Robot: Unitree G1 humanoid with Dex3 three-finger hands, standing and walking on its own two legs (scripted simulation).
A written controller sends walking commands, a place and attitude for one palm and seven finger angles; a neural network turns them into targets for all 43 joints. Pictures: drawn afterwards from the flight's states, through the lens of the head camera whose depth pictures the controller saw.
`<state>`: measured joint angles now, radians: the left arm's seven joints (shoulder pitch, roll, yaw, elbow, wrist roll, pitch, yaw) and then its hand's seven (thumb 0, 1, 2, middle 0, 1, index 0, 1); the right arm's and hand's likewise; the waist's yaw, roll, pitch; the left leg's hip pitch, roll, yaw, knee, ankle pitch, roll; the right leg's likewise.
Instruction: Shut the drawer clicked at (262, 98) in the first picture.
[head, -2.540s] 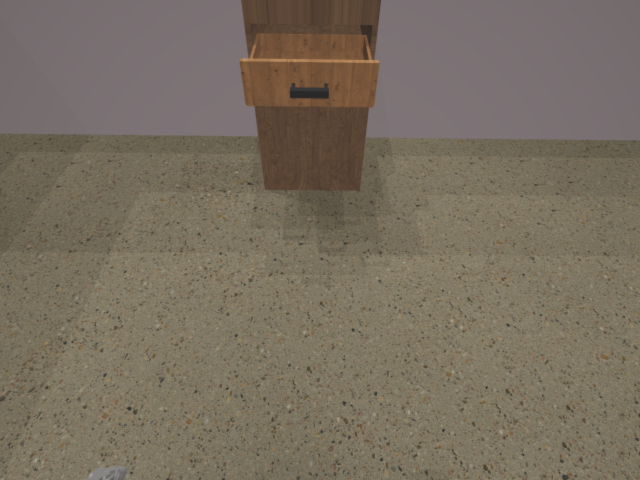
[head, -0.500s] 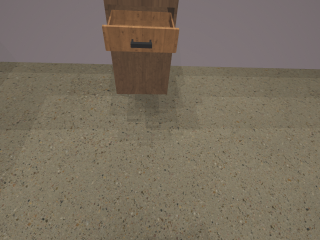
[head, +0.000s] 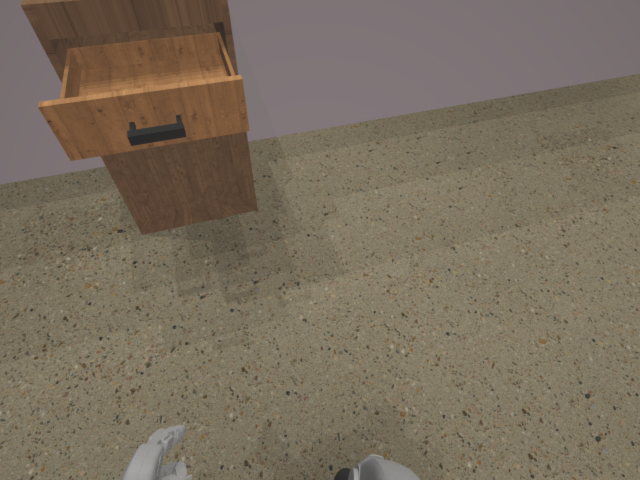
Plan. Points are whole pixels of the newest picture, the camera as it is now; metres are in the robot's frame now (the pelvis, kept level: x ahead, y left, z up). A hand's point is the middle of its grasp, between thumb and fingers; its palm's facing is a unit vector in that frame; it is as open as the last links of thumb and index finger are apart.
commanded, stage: walk to a spot facing it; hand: left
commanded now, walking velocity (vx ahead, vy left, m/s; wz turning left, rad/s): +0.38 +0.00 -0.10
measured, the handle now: (156, 128) +0.81 +0.38 -0.06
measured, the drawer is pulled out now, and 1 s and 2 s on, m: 0.29 0.29 0.29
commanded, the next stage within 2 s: turn to face it in 0.52 s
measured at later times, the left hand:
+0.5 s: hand (162, 475) +0.15 +0.22 -0.16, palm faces +0.02 -0.99 -0.14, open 7.4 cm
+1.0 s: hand (233, 296) +0.42 +0.16 -0.13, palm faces +0.00 -0.98 -0.19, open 7.3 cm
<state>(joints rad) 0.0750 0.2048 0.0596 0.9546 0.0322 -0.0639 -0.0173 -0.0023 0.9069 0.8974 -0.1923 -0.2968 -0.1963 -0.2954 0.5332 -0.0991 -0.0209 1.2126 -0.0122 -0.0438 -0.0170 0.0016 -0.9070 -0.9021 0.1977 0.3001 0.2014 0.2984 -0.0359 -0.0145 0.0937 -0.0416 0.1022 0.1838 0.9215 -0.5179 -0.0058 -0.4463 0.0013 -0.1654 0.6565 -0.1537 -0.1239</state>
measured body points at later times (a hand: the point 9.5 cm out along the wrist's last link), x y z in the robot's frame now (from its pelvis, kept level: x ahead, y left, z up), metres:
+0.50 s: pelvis +0.19 +0.05 +0.02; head +0.19 +0.07 +0.47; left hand +0.15 +0.28 -0.15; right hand +0.27 -0.19 -0.11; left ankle +0.25 +0.14 -0.71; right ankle +0.13 -0.06 -0.64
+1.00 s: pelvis +0.31 +0.00 +0.02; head +0.32 -0.01 +0.47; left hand +0.42 +0.22 -0.12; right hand +0.27 -0.22 -0.14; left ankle +0.29 +0.11 -0.65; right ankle +0.35 -0.12 -0.71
